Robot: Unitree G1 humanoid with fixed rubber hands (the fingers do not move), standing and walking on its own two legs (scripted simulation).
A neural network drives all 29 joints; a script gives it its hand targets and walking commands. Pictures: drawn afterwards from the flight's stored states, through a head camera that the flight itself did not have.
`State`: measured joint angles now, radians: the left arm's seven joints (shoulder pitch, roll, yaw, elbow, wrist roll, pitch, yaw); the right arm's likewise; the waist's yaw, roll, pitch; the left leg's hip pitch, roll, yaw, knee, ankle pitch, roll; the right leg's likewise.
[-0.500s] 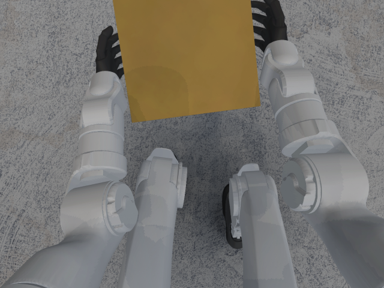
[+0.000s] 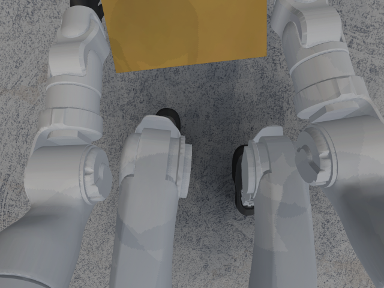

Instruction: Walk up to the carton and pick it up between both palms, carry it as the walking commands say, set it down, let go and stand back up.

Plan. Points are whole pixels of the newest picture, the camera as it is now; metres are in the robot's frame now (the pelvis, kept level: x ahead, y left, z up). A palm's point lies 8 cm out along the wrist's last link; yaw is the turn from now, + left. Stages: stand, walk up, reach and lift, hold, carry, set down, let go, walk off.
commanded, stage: set down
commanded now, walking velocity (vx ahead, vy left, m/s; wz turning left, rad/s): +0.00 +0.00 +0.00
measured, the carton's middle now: (187, 2) +0.52 +0.10 -0.24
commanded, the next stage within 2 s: none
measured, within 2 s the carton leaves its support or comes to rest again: rests again in 0.92 s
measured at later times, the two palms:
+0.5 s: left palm (91, 8) +0.48 +0.24 -0.19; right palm out of the picture +0.55 -0.05 -0.17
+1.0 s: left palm (95, 8) +0.48 +0.24 -0.19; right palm out of the picture +0.55 -0.06 -0.18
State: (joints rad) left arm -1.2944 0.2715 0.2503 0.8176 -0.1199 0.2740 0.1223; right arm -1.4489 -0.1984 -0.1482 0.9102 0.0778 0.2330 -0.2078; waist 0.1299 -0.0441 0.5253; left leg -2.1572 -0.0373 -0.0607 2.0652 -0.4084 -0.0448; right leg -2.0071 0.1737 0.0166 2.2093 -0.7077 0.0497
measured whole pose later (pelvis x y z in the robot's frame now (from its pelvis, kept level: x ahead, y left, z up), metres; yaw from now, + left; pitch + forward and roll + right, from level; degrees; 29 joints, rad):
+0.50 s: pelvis -0.01 +0.00 -0.01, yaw -1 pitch +29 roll +0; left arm -1.37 0.31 0.24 0.99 -0.11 0.23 0.09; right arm -1.52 -0.20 -0.18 1.04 0.02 0.19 -0.18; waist 0.14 -0.06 0.52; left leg -2.18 -0.01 -0.05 2.07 -0.39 -0.05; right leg -2.06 0.20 0.03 2.23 -0.67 0.05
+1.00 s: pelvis +0.01 +0.00 -0.02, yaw -1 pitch +36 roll +1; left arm -1.31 0.30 0.26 1.12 -0.10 0.16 0.06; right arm -1.44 -0.18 -0.14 1.12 0.01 0.16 -0.16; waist 0.13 -0.06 0.32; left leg -2.30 0.02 -0.04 2.09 -0.42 -0.04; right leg -2.19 0.22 0.04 2.24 -0.67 0.06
